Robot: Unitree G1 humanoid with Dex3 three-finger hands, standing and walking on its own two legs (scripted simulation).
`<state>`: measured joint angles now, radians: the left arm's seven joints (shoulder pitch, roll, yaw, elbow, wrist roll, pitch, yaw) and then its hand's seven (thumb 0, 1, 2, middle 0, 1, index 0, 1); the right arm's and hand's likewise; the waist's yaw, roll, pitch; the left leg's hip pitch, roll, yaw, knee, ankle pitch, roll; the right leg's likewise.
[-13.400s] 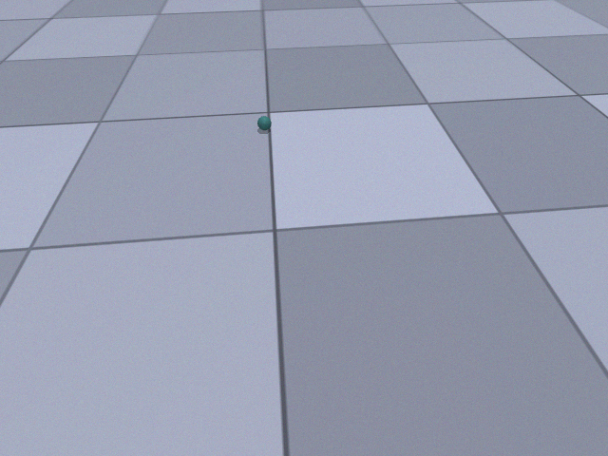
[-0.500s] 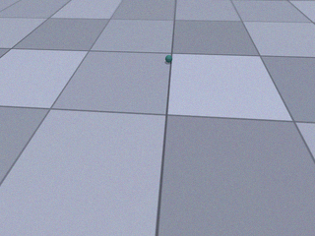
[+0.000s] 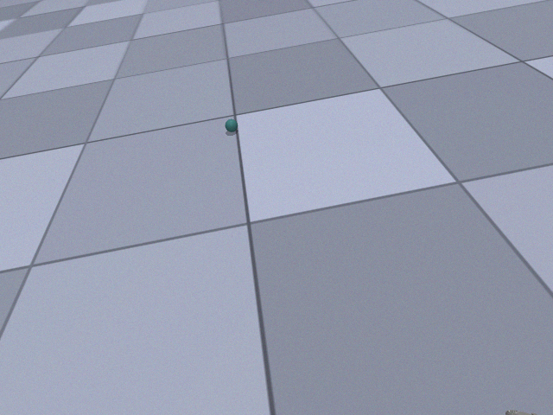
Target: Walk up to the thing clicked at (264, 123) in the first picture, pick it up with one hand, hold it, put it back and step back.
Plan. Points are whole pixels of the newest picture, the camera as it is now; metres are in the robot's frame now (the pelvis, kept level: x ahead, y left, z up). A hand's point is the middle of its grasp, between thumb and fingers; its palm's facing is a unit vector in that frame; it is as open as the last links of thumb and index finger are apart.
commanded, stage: walk up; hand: left
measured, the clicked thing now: (231, 125) +2.07 +0.41 -0.73
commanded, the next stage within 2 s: none
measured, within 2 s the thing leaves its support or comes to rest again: neither
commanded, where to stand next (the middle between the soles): +1.62 +0.78 m, yaw -82 degrees
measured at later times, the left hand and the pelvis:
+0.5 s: hand (128, 319) +0.38 +0.36 -0.14, palm faces -0.33 -0.80 -0.50, open 7.4 cm; pelvis +0.28 +0.06 -0.02, yaw -21 degrees
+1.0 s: hand (193, 162) +0.88 +0.29 -0.13, palm faces -0.51 -0.66 -0.55, open 7.4 cm; pelvis +0.59 +0.13 -0.03, yaw -36 degrees
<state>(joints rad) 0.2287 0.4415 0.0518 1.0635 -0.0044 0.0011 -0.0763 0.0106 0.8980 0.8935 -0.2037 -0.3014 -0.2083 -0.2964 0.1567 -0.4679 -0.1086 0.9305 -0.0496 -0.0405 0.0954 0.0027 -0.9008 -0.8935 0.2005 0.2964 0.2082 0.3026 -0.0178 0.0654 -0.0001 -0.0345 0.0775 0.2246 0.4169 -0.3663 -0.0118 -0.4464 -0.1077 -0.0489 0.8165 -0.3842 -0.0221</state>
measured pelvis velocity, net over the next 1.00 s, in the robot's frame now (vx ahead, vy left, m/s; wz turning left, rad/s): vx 0.59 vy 0.13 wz -0.63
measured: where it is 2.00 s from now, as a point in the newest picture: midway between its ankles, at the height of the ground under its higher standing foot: (235, 236)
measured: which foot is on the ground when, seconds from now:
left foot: down 0.00-0.06, up 0.08-0.50, down 0.52-0.96, up 0.98-1.00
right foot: up 0.00-0.04, down 0.06-0.54, up 0.56-0.92, down 0.94-1.00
